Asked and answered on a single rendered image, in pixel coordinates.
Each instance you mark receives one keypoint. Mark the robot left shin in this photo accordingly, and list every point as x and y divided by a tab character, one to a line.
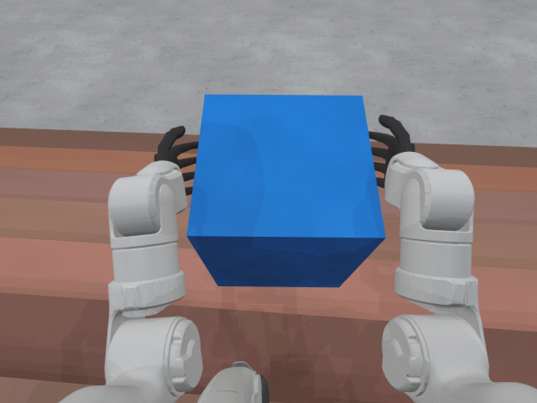
241	364

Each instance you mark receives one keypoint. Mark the left robot hand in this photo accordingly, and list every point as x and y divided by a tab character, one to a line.
168	153

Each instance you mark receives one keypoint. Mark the right robot upper arm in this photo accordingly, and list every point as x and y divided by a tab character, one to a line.
441	359

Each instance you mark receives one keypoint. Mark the left robot upper arm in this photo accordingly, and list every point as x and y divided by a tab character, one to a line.
152	360

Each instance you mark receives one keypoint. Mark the robot left thigh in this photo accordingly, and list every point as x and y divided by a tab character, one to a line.
233	385

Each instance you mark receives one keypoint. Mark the carton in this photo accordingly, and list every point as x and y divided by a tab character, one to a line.
285	191

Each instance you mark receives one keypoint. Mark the right robot hand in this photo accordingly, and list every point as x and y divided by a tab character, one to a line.
397	144

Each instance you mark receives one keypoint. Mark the right robot forearm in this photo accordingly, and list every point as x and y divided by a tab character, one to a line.
436	227

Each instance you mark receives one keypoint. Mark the left robot forearm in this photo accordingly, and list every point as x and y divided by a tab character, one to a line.
142	213

